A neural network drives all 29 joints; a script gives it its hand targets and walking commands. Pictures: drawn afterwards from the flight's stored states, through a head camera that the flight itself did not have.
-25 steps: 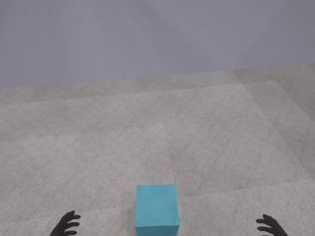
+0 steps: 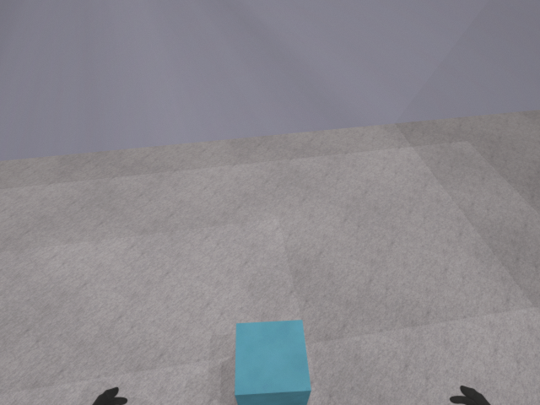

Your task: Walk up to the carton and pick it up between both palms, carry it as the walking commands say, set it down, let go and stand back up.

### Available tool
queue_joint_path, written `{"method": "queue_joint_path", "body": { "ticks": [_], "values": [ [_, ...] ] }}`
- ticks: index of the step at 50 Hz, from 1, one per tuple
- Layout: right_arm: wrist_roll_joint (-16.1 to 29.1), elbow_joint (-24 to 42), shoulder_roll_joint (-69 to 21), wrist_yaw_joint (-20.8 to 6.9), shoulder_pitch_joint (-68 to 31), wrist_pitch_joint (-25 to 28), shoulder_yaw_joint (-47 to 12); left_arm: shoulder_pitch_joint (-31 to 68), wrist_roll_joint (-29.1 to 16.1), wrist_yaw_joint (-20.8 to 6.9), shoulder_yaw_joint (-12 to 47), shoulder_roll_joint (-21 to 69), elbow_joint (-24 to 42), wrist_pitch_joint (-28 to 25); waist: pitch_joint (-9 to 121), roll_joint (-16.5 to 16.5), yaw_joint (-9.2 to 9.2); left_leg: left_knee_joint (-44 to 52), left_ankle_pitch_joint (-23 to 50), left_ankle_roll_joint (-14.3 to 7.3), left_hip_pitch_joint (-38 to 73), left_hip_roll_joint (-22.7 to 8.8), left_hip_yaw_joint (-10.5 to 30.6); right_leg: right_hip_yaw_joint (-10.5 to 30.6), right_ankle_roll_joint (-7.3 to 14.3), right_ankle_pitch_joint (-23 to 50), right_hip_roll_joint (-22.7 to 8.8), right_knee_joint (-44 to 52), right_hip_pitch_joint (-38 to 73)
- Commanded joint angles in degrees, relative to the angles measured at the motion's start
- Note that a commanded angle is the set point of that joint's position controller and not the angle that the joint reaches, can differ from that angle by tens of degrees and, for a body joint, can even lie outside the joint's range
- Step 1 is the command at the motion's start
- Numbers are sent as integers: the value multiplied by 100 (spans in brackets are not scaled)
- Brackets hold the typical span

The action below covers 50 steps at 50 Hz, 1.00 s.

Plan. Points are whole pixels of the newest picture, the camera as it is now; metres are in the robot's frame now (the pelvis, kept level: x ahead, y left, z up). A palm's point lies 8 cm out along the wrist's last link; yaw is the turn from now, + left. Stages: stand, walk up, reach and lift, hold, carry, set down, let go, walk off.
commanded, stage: stand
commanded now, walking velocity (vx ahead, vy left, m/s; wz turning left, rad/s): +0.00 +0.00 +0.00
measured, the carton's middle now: (271, 368) +0.38 +0.03 -0.65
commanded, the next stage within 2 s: none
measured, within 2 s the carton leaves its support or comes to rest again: neither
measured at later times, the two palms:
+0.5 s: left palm out of the picture +0.08 +0.31 -0.10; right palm out of the picture +0.08 -0.31 -0.09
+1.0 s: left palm out of the picture +0.07 +0.31 -0.10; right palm out of the picture +0.07 -0.31 -0.10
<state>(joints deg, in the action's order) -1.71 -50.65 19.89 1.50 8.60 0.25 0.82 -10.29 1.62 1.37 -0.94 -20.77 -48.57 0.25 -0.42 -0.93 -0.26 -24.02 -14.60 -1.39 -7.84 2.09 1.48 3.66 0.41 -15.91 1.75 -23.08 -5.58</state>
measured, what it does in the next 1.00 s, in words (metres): stands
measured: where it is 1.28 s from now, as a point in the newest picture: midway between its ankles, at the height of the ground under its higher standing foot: outside the picture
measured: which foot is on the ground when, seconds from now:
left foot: down 0.00-1.00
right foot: down 0.00-1.00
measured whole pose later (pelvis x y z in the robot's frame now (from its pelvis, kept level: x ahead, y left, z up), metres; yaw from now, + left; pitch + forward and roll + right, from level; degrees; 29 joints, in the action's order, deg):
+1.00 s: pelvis -0.02 +0.00 +0.01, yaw +0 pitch -3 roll +0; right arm -0.7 -59.5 22.1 0.9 7.0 0.7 0.2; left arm -7.9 0.8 0.8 0.3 -22.5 -58.4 -0.5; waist -1.5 -0.5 -0.2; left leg -19.3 -10.7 -1.2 -6.1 1.8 1.5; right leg 3.8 0.2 -12.0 1.5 -18.5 -4.0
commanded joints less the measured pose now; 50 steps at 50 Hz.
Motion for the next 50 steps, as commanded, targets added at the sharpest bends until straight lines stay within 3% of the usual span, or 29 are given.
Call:
{"method": "queue_joint_path", "body": {
  "ticks": [1, 25, 50],
  "values": [
    [12, 206, 951, 20, -213, 70, 196, 176, -5, 21, -175, -871, 213, -75, 176, 100, 5, 310, 1662, 45, 205, -726, 607, 468, 8, 1466, -624, 287, -146],
    [68, -408, 1134, -21, -312, 90, 145, 313, -47, -12, -80, -1046, -438, -111, 9, 94, 3, 658, 1200, 10, 247, -800, 673, 569, 59, 1120, -716, 625, -122],
    [100, -653, 1216, -38, -361, 100, 118, 421, -82, -34, -49, -1133, -758, -131, 22, 98, 7, 729, 1217, -6, 285, -835, 693, 572, 83, 1156, -755, 732, -87]
  ]
}}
